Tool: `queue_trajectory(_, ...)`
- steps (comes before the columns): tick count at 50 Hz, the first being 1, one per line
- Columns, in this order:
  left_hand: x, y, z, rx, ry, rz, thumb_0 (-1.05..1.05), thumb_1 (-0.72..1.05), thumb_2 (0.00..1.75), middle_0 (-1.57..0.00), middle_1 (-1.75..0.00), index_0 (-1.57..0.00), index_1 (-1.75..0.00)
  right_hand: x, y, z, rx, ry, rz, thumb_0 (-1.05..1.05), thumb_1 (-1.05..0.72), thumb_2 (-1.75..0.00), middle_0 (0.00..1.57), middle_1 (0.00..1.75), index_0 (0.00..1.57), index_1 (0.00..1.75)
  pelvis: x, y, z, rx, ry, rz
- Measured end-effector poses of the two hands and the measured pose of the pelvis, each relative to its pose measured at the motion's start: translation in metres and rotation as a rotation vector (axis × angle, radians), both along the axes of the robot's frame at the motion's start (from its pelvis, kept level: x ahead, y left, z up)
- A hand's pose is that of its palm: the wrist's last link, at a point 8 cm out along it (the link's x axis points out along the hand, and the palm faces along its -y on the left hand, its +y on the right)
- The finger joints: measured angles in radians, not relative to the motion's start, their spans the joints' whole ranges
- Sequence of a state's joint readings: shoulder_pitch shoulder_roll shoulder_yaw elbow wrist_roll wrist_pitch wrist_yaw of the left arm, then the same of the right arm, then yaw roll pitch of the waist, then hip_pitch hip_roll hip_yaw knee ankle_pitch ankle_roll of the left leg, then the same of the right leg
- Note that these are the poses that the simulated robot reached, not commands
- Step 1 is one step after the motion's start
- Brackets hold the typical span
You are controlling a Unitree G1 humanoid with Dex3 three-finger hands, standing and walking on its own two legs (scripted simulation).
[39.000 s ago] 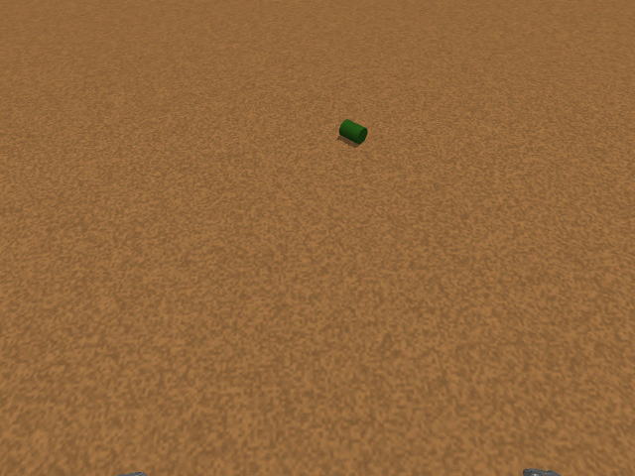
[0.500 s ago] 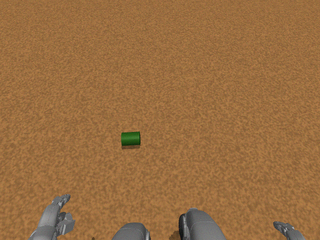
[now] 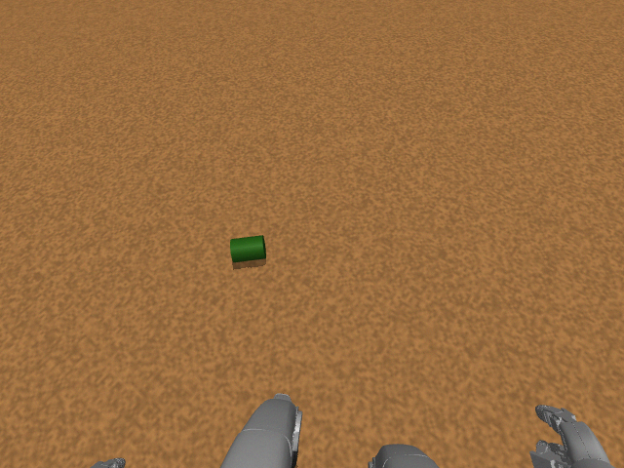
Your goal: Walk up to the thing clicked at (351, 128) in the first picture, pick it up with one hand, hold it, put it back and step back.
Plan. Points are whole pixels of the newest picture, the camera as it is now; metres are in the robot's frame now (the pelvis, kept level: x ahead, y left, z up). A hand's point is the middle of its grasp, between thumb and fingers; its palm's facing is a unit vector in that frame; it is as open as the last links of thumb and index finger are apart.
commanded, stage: step back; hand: left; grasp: from above
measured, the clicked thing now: (248, 248) +0.82 +0.31 -0.71
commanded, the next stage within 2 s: stand in 1.64 s
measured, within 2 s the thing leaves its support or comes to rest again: neither
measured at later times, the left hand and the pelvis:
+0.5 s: hand out of the picture -0.08 +0.25 -0.14, palm faces +0.03 -0.92 -0.40, open 7.4 cm; pelvis -0.17 -0.03 +0.00, yaw +2 degrees
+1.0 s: hand out of the picture -0.19 +0.25 -0.14, palm faces +0.08 -0.91 -0.40, open 7.4 cm; pelvis -0.21 -0.04 +0.01, yaw +6 degrees
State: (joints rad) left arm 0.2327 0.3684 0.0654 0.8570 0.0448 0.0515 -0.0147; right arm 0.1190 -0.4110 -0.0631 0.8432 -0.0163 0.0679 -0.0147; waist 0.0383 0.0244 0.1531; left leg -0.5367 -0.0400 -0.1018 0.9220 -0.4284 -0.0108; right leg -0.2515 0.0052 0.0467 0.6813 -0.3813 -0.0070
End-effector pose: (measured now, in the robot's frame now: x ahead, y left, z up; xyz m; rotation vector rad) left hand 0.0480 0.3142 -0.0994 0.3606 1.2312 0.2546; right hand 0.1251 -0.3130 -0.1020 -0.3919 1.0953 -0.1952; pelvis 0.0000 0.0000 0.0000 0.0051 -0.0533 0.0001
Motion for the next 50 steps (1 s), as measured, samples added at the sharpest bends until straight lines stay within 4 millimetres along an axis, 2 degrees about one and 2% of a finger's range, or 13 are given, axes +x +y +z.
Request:
queue_trajectory(4,-0.022,-0.006,0.012,0.017,-0.016,0.013,0.01,0.9,0.9,-0.2,-0.3,-0.2,-0.3,-0.042,-0.005,-0.001,0.01,0.049,0.001,0.0,-0.9,-0.9,0.2,0.3,0.21,0.3,-0.022,-0.004,0.007,0.026,0.013,0.025)
queue_trajectory(10,-0.029,0.0,0.009,0.035,-0.128,0.011,0.01,0.9,0.9,-0.2,-0.3,-0.2,-0.3,-0.102,-0.005,-0.01,-0.012,0.152,0.042,0.0,-0.9,-0.9,0.2,0.3,0.21,0.3,-0.063,-0.005,0.0,0.012,0.019,0.094)
queue_trajectory(13,-0.038,0.004,0.001,0.022,-0.165,0.015,0.01,0.9,0.9,-0.2,-0.3,-0.2,-0.3,-0.127,0.001,-0.012,-0.018,0.177,0.052,0.0,-0.9,-0.9,0.2,0.3,0.21,0.3,-0.088,-0.004,-0.005,0.033,0.002,0.102)
queue_trajectory(17,-0.062,-0.003,0.001,0.001,-0.145,0.024,0.01,0.9,0.9,-0.2,-0.3,-0.2,-0.3,-0.15,0.003,-0.002,-0.008,0.152,0.066,0.0,-0.9,-0.9,0.2,0.3,0.21,0.3,-0.115,-0.01,0.002,-0.002,0.002,0.1)
queue_trajectory(23,-0.116,-0.02,0.0,-0.007,-0.101,0.013,0.0,0.9,0.9,-0.2,-0.3,-0.2,-0.3,-0.163,-0.013,0.005,-0.014,0.057,0.074,0.0,-0.9,-0.9,0.21,0.3,0.21,0.3,-0.154,-0.025,0.003,-0.013,0.023,0.063)
queue_trajectory(27,-0.164,-0.035,-0.005,0.011,-0.048,0.004,0.0,0.9,0.9,-0.2,-0.3,-0.2,-0.3,-0.172,-0.034,-0.003,-0.004,-0.008,0.064,0.0,-0.9,-0.9,0.2,0.3,0.21,0.3,-0.18,-0.04,-0.005,-0.026,0.015,0.029)
queue_trajectory(31,-0.212,-0.049,0.001,0.008,-0.002,0.037,0.01,0.9,0.9,-0.2,-0.3,-0.2,-0.3,-0.196,-0.042,-0.004,0.018,0.015,0.036,0.0,-0.9,-0.9,0.2,0.3,0.21,0.3,-0.194,-0.049,0.002,-0.006,0.006,0.028)
queue_trajectory(35,-0.24,-0.05,0.01,0.018,0.0,0.08,0.01,0.9,0.9,-0.2,-0.3,-0.2,-0.3,-0.223,-0.047,-0.007,0.026,0.071,0.044,0.0,-0.9,-0.9,0.2,0.3,0.21,0.3,-0.203,-0.05,0.007,0.007,0.007,0.058)
queue_trajectory(39,-0.256,-0.042,0.011,0.025,-0.025,0.111,0.01,0.9,0.9,-0.21,-0.3,-0.2,-0.3,-0.244,-0.044,-0.01,0.022,0.149,0.072,0.0,-0.9,-0.9,0.2,0.3,0.21,0.3,-0.21,-0.047,0.007,0.004,0.01,0.1)
queue_trajectory(44,-0.265,-0.027,0.003,0.016,-0.008,0.122,0.01,0.9,0.9,-0.2,-0.3,-0.2,-0.3,-0.251,-0.028,-0.01,0.028,0.153,0.076,0.01,-0.9,-0.9,0.2,0.3,0.21,0.3,-0.216,-0.036,0.005,0.029,0.004,0.113)
queue_trajectory(47,-0.261,-0.025,0.002,0.006,0.013,0.108,0.01,0.9,0.9,-0.2,-0.3,-0.2,-0.3,-0.252,-0.021,-0.004,0.045,0.112,0.067,0.01,-0.9,-0.9,0.2,0.3,0.21,0.3,-0.215,-0.036,0.007,0.02,0.006,0.105)
queue_trajectory(50,-0.247,-0.026,0.004,0.001,-0.008,0.085,0.01,0.9,0.9,-0.2,-0.3,-0.2,-0.3,-0.252,-0.021,-0.001,0.053,0.094,0.059,0.0,-0.9,-0.9,0.2,0.3,0.21,0.3,-0.213,-0.039,0.009,0.015,0.006,0.098)
